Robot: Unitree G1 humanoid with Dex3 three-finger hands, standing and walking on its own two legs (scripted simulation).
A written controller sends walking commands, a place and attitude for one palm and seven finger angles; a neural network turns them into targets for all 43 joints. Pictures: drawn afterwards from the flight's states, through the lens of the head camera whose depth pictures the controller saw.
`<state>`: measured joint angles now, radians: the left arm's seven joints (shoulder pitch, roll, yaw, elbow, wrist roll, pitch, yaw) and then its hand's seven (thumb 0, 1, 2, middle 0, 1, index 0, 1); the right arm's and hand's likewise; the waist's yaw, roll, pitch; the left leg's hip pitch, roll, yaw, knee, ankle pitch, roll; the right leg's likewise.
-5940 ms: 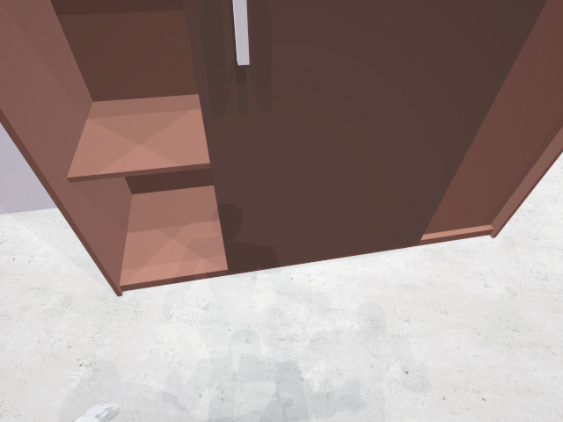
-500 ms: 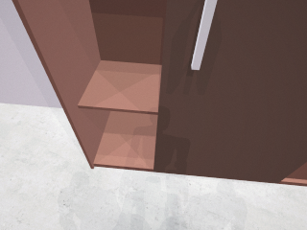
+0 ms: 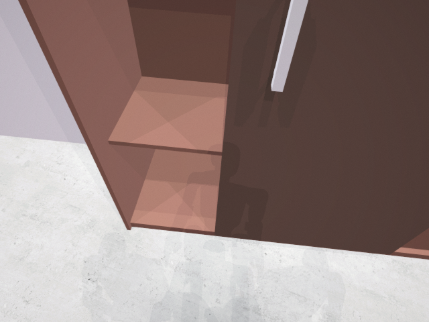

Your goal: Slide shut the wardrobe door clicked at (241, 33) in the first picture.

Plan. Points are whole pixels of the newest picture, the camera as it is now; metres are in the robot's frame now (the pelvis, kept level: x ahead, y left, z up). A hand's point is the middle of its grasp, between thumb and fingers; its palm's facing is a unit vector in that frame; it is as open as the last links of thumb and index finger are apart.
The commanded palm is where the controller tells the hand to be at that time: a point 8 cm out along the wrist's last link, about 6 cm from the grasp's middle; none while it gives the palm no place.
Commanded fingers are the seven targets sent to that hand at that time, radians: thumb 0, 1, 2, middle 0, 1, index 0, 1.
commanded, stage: look again from close up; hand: right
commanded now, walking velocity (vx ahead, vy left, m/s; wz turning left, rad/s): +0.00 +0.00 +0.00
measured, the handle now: (289, 30) +0.58 -0.08 +0.27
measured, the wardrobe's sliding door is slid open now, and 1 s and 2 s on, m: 0.42 0.42 0.42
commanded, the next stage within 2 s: none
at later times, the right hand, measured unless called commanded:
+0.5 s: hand out of the picture -0.04 -0.20 -0.18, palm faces +0.02 +0.99 -0.16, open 7.4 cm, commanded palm none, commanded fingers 0.00 -0.90 -0.90 0.20 0.30 0.20 0.30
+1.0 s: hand out of the picture -0.05 -0.19 -0.18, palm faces +0.04 +0.99 -0.13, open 7.4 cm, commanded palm none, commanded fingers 0.00 -0.90 -0.90 0.20 0.30 0.20 0.30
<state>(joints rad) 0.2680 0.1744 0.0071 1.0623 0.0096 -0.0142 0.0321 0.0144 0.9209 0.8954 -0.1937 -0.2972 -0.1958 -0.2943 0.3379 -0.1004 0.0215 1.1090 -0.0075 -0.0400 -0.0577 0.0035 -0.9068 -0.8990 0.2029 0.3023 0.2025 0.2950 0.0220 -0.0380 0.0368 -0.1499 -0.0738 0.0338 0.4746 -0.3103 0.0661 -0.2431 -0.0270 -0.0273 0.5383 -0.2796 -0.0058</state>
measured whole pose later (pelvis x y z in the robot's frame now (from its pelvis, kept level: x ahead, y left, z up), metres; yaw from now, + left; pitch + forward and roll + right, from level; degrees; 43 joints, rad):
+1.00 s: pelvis -0.02 -0.04 +0.00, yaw +0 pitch -1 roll +0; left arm 0.29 0.14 -0.01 1.11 0.01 -0.02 0.03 0.01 0.92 0.90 -0.20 -0.30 -0.20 -0.29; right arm 0.36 -0.13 0.02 1.10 -0.01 -0.01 -0.04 0.00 -0.91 -0.90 0.20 0.30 0.20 0.29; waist -0.01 0.03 0.01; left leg -0.18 0.00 0.01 0.47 -0.28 0.00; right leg -0.24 0.04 -0.06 0.46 -0.21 -0.06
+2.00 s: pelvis -0.02 -0.02 +0.01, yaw +0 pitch -1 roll +0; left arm 0.31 0.12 -0.02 1.14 0.01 -0.02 0.03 0.01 0.91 0.90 -0.19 -0.30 -0.20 -0.29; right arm 0.37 -0.12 0.01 1.11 -0.01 -0.02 -0.04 0.00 -0.91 -0.90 0.20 0.30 0.20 0.29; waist -0.01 0.02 0.01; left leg -0.16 -0.02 0.03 0.45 -0.28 0.03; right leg -0.22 0.03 -0.04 0.43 -0.20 -0.04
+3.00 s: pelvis -0.01 -0.01 +0.01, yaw -1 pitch -1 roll +0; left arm 0.31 0.11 -0.02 1.14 0.01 -0.01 0.03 0.01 0.91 0.90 -0.19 -0.30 -0.20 -0.29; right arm 0.38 -0.12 0.01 1.11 -0.01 -0.02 -0.03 0.00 -0.91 -0.90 0.20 0.30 0.20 0.29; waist -0.01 0.02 0.01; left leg -0.14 -0.04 0.04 0.43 -0.27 0.05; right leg -0.21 0.01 -0.02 0.43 -0.20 -0.01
